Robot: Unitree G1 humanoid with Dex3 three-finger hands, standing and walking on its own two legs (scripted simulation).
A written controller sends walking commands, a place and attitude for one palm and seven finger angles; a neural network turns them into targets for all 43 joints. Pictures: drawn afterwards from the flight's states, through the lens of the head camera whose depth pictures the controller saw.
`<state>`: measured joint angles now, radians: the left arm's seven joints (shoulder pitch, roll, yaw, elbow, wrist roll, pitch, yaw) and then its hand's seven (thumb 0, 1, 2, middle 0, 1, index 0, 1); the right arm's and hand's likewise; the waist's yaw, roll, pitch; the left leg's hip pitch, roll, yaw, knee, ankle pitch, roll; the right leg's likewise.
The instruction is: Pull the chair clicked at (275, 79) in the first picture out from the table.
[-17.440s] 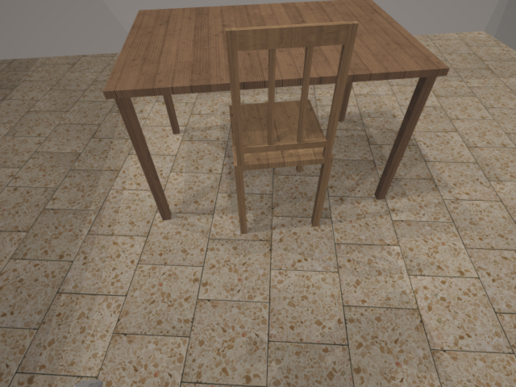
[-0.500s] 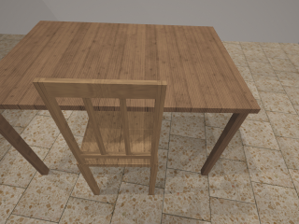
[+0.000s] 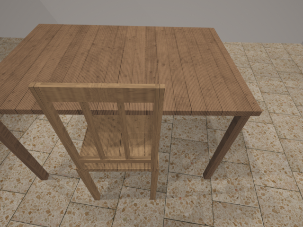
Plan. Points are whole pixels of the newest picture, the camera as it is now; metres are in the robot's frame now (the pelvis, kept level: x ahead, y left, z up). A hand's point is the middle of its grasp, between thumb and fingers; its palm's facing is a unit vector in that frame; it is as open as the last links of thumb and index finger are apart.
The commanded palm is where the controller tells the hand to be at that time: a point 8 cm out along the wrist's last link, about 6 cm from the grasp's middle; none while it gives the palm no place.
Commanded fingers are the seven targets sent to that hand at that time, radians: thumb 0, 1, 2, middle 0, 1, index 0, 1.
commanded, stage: look again from close up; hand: left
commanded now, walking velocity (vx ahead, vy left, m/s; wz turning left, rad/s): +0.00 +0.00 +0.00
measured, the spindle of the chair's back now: (94, 134) +0.43 +0.23 -0.07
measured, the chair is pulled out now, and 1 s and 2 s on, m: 0.00 0.00 0.00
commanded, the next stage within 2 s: none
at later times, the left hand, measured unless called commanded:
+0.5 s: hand out of the picture -0.03 +0.13 -0.18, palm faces +0.03 -0.99 -0.16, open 7.4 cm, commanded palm none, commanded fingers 0.00 0.90 0.90 -0.20 -0.30 -0.20 -0.30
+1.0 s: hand out of the picture -0.03 +0.13 -0.18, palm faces +0.03 -0.99 -0.17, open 7.4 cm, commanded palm none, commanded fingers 0.00 0.90 0.90 -0.20 -0.30 -0.20 -0.30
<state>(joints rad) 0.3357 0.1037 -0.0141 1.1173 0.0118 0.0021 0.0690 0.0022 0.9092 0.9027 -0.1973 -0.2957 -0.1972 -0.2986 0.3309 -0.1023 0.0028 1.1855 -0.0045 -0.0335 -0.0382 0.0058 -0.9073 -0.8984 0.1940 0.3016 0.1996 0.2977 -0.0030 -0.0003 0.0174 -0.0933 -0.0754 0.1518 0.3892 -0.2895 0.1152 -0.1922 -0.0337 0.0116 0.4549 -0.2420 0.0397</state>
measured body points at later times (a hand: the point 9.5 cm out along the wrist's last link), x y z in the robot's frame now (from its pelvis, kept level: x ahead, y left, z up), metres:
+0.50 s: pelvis +0.00 -0.01 +0.00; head +0.00 -0.01 +0.45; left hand -0.03 +0.19 -0.16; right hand -0.04 -0.21 -0.16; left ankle -0.04 +0.03 -0.74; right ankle +0.00 -0.15 -0.74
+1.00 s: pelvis +0.00 -0.02 +0.00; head +0.00 -0.01 +0.45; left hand -0.03 +0.18 -0.16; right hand -0.05 -0.21 -0.16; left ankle -0.04 +0.03 -0.74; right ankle +0.00 -0.15 -0.74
